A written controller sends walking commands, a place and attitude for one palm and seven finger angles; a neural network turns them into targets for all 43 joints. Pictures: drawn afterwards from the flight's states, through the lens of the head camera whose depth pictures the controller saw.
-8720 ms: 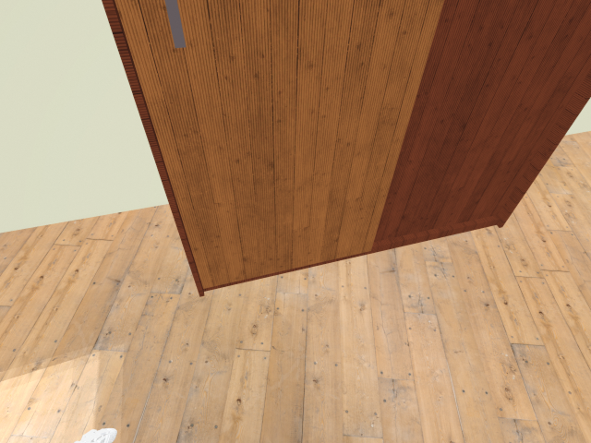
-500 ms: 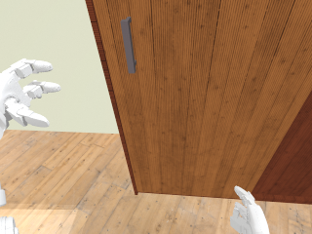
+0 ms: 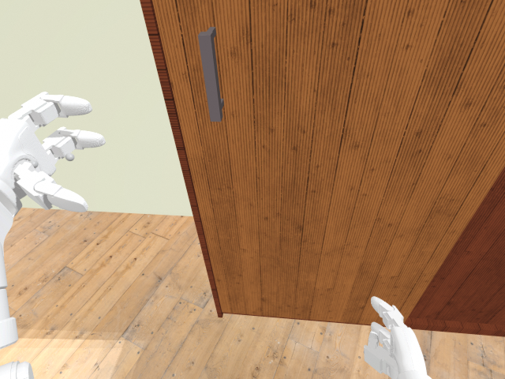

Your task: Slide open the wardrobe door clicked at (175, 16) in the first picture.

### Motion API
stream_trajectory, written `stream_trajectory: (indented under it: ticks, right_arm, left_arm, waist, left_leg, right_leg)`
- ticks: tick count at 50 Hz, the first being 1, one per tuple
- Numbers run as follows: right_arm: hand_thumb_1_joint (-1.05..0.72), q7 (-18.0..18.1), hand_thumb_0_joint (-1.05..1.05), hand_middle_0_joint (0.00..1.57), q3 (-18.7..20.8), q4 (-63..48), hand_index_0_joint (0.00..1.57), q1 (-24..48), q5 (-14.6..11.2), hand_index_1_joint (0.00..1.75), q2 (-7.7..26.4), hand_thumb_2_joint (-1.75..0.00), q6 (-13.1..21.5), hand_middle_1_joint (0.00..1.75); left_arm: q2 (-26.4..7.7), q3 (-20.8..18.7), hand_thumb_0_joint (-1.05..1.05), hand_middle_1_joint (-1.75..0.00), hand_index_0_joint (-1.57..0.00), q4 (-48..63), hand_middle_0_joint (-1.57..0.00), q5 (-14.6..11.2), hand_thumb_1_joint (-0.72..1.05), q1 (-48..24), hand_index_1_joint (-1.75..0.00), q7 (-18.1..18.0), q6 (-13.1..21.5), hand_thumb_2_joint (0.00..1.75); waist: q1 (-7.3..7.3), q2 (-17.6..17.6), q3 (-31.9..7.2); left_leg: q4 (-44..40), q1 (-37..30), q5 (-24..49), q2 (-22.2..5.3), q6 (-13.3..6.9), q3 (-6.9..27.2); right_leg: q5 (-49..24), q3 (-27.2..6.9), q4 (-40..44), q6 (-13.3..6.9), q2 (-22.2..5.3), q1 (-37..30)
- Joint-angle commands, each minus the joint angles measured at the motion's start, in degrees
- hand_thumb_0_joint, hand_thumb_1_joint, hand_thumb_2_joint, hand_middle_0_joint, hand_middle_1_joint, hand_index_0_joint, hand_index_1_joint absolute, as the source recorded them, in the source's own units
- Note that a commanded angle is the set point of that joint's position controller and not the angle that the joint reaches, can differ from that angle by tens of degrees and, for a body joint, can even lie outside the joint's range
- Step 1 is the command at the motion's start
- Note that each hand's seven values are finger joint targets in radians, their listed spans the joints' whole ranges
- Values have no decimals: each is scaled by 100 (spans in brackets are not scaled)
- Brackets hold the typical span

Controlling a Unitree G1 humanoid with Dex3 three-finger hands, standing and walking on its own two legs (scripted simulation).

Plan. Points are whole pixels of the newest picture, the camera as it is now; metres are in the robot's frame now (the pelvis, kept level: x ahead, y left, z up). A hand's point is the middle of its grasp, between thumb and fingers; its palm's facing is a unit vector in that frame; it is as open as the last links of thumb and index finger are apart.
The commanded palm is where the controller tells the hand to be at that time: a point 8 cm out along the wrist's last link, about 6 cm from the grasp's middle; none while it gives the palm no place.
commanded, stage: move the hooked fingers beside the handle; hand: left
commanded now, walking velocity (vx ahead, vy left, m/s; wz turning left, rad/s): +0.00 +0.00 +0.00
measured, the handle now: (214, 75) +0.54 +0.15 +0.27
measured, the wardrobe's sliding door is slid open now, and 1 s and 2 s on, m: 0.00 0.00 0.00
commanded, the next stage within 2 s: none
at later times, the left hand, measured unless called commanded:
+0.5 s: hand (117, 129) +0.35 +0.25 +0.26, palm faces +0.09 -0.99 -0.06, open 13.9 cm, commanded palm +0.32 +0.29 +0.27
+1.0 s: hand (145, 108) +0.41 +0.23 +0.27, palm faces +0.05 -1.00 -0.01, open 14.0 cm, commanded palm +0.38 +0.28 +0.27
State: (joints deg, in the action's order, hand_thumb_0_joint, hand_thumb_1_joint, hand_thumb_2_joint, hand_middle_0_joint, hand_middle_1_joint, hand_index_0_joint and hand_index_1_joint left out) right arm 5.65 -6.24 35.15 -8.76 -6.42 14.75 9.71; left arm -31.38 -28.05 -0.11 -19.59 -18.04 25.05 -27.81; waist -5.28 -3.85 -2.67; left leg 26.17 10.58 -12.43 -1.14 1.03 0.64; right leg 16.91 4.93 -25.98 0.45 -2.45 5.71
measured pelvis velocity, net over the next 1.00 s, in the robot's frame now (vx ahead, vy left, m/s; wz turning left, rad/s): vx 0.01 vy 0.00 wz -0.02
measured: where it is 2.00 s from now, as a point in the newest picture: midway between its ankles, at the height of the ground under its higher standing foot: outside the picture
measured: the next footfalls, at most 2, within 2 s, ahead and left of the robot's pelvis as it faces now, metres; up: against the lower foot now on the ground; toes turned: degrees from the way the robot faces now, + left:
none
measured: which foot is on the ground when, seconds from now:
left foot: down 0.00-1.00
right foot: down 0.00-1.00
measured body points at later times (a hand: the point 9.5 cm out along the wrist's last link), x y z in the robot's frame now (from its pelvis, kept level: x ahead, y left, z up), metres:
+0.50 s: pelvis +0.01 +0.00 +0.00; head -0.02 -0.03 +0.45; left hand +0.34 +0.30 +0.27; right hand +0.20 -0.23 -0.07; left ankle +0.02 +0.13 -0.74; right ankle -0.03 -0.12 -0.74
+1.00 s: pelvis +0.01 +0.00 +0.00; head -0.01 -0.02 +0.45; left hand +0.40 +0.28 +0.27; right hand +0.17 -0.25 -0.09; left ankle +0.02 +0.13 -0.74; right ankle -0.03 -0.12 -0.74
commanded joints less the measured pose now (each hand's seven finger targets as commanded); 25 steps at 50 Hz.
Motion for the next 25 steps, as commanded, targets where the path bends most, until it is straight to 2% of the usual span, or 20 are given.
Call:
stream_trajectory:
  ticks: [1,3,4,6,7,8,9,10,12,14,18,19,21,22,24,25]
  right_arm:
    - [-90,31,0,20,266,-939,20,1005,25,30,632,-90,352,30]
    - [-90,59,0,20,277,-881,20,968,12,30,664,-90,331,30]
    - [-90,58,0,20,283,-874,20,985,-3,30,648,-90,322,30]
    - [-90,83,0,20,274,-893,20,987,8,30,636,-90,324,30]
    - [-90,94,0,20,287,-901,20,965,14,30,637,-90,317,30]
    - [-90,96,0,20,288,-914,20,966,25,30,636,-90,312,30]
    - [-90,88,0,20,293,-923,20,971,40,30,617,-90,316,30]
    - [-90,88,0,20,301,-901,20,934,49,30,641,-90,300,30]
    - [-90,76,0,20,297,-939,20,960,60,30,620,-90,267,30]
    - [-90,45,0,20,310,-905,20,946,66,30,622,-90,232,30]
    - [-90,24,0,20,333,-843,20,918,33,30,675,-90,114,30]
    - [-90,11,0,20,347,-848,20,900,30,30,679,-90,96,30]
    - [-90,-6,0,20,371,-908,20,883,31,30,689,-90,77,30]
    - [-90,-7,0,20,377,-961,20,895,25,30,665,-90,65,30]
    - [-90,1,0,20,391,-975,20,865,28,30,641,-90,68,30]
    - [-90,15,0,20,403,-950,20,814,37,30,669,-90,74,30]
  left_arm:
    - [-1519,-372,0,-120,-30,742,-30,-21,-50,-2511,-120,-225,361,30]
    - [-1542,-227,0,-120,-30,477,-30,107,-50,-2817,-120,-285,271,30]
    - [-1440,-42,0,-120,-30,561,-30,170,-50,-2948,-120,-317,273,30]
    - [-1326,172,0,-120,-30,604,-30,270,-50,-3319,-120,-372,274,30]
    - [-1317,181,0,-120,-30,594,-30,296,-50,-3337,-120,-395,300,30]
    - [-1286,218,0,-120,-30,709,-30,311,-50,-3446,-120,-405,350,30]
    - [-1278,204,0,-120,-30,760,-30,270,-50,-3358,-120,-407,410,30]
    - [-1454,5,0,-120,-30,646,-30,261,-50,-3376,-120,-420,464,30]
    - [-1416,-42,0,-120,-30,637,-30,244,-50,-3328,-120,-423,529,30]
    - [-1530,-207,0,-120,-30,321,-30,228,-50,-3134,-120,-488,513,30]
    - [-1531,-198,0,-120,-30,-385,-30,351,-50,-3213,-120,-659,252,30]
    - [-1474,-100,0,-120,-30,-383,-30,383,-50,-3280,-120,-702,247,30]
    - [-1592,-167,0,-120,-30,-245,-30,459,-50,-3349,-120,-748,250,30]
    - [-1410,1,0,-120,-30,-110,-30,467,-50,-3400,-120,-731,277,30]
    - [-1264,194,0,-120,-30,123,-30,460,-50,-3665,-120,-722,450,30]
    - [-1384,88,0,-120,-30,135,-30,450,-50,-3805,-120,-724,529,30]
  waist:
    - [98,-121,-809]
    - [169,-237,-741]
    - [183,-360,-724]
    - [244,-439,-874]
    - [250,-312,-1003]
    - [252,-381,-1169]
    - [224,-184,-1241]
    - [208,-15,-1371]
    - [144,-44,-1566]
    - [62,58,-1486]
    - [96,230,-1051]
    - [103,232,-1063]
    - [112,180,-1216]
    - [134,53,-1316]
    - [224,4,-1382]
    - [246,45,-1485]
  left_leg:
    - [-273,-889,1010,251,-248,188]
    - [-284,-855,827,253,-248,187]
    - [-268,-881,854,247,-244,152]
    - [-267,-949,831,254,-251,190]
    - [-252,-1005,908,245,-259,202]
    - [-239,-1099,999,242,-253,197]
    - [-185,-1107,1111,244,-270,169]
    - [-205,-1085,1158,242,-268,197]
    - [-185,-1132,1343,256,-261,168]
    - [-181,-986,1411,259,-260,127]
    - [-250,-654,1166,226,-266,69]
    - [-232,-642,1239,224,-268,39]
    - [-206,-718,1417,217,-292,25]
    - [-176,-806,1447,228,-295,-4]
    - [-124,-935,1516,216,-305,-22]
    - [-131,-983,1527,212,-308,12]
  right_leg:
    - [-1422,-31,426,-138,294,618]
    - [-1195,-65,479,-134,278,727]
    - [-1176,-90,514,-146,268,716]
    - [-1150,-93,482,-157,243,723]
    - [-1221,-84,457,-161,254,667]
    - [-1313,-85,429,-173,254,609]
    - [-1468,-95,440,-165,260,525]
    - [-1563,-77,400,-166,254,414]
    - [-1819,-80,316,-181,252,274]
    - [-1919,-84,335,-173,251,199]
    - [-1717,-78,366,-133,229,427]
    - [-1775,-87,376,-136,216,363]
    - [-1995,-111,320,-138,212,302]
    - [-2052,-135,296,-136,209,319]
    - [-2112,-142,317,-140,226,336]
    - [-2142,-142,303,-145,231,299]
